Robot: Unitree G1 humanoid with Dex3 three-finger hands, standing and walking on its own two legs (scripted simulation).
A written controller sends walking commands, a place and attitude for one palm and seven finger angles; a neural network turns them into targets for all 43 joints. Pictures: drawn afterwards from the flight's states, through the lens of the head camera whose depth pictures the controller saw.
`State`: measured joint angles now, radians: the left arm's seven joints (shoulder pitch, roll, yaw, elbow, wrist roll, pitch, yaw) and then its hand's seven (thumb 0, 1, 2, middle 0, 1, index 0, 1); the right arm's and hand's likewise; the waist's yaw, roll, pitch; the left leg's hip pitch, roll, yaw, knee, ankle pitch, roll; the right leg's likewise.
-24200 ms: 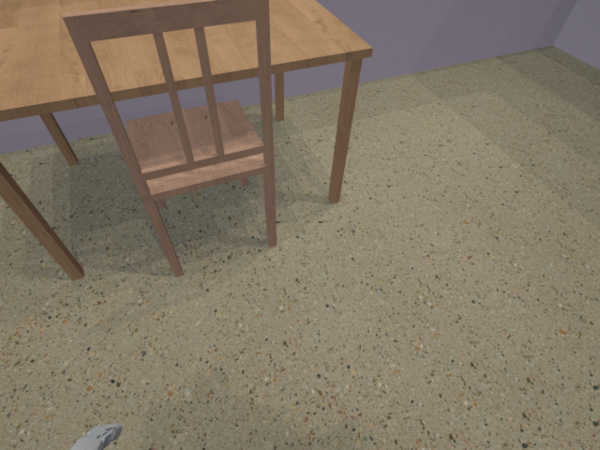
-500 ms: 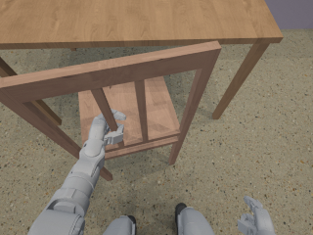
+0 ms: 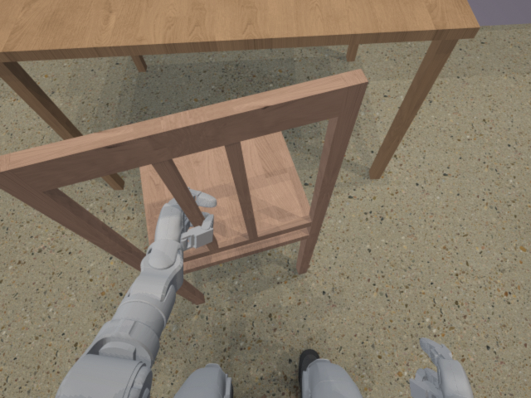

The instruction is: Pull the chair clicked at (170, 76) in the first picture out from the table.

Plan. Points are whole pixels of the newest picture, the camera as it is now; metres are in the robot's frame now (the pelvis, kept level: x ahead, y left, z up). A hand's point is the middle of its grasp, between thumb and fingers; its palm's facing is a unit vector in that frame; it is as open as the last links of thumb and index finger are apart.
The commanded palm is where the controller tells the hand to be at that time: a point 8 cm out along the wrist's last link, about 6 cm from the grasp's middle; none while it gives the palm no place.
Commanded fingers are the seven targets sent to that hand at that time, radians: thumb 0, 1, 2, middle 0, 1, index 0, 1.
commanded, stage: step backward, pulling the chair out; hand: left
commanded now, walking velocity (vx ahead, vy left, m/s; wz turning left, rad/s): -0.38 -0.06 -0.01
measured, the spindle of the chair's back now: (194, 213) +0.40 +0.12 -0.06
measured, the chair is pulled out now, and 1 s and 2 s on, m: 0.32 0.50 0.54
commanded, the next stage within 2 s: stop walking, hand still on the chair in 0.82 s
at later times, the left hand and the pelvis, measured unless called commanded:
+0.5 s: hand (196, 292) +0.27 +0.11 -0.07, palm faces -0.11 -0.97 -0.20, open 5.3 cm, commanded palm +0.25 +0.16 -0.06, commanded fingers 0.00 0.90 0.90 -0.50 -1.45 -0.50 -1.45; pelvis -0.10 +0.03 -0.01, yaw +0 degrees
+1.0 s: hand (184, 348) +0.19 +0.12 -0.06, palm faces -0.13 -0.97 -0.19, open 5.3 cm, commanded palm +0.18 +0.17 -0.05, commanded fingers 0.00 0.90 0.90 -0.50 -1.45 -0.50 -1.45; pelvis -0.18 +0.04 -0.01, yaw -1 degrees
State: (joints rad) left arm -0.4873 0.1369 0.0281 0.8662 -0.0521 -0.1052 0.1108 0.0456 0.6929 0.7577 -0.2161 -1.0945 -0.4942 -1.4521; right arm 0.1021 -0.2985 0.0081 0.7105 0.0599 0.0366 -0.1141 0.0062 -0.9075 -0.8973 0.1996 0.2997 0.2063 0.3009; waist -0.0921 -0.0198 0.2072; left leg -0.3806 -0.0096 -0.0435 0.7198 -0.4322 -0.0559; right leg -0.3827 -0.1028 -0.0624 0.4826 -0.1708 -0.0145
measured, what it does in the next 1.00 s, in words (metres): walks backwards: left foot, then left foot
